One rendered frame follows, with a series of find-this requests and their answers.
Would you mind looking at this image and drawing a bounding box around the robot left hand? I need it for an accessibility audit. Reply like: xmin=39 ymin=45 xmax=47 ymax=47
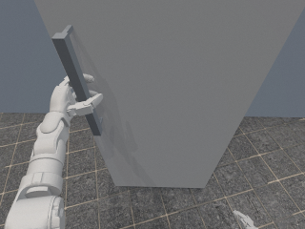
xmin=50 ymin=73 xmax=103 ymax=121

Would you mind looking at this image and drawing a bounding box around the left robot upper arm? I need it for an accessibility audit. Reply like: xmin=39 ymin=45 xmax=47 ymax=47
xmin=7 ymin=195 xmax=66 ymax=229

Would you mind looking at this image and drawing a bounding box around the fridge door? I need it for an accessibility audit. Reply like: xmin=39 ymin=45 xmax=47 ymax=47
xmin=34 ymin=0 xmax=305 ymax=189

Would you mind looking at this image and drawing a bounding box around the robot left forearm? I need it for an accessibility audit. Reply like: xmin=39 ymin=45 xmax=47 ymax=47
xmin=4 ymin=112 xmax=71 ymax=229

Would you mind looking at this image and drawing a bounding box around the robot right hand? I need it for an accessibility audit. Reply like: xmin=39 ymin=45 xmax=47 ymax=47
xmin=233 ymin=210 xmax=258 ymax=229

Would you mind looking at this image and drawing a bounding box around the handle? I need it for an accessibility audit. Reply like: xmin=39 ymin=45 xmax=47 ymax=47
xmin=51 ymin=25 xmax=103 ymax=136

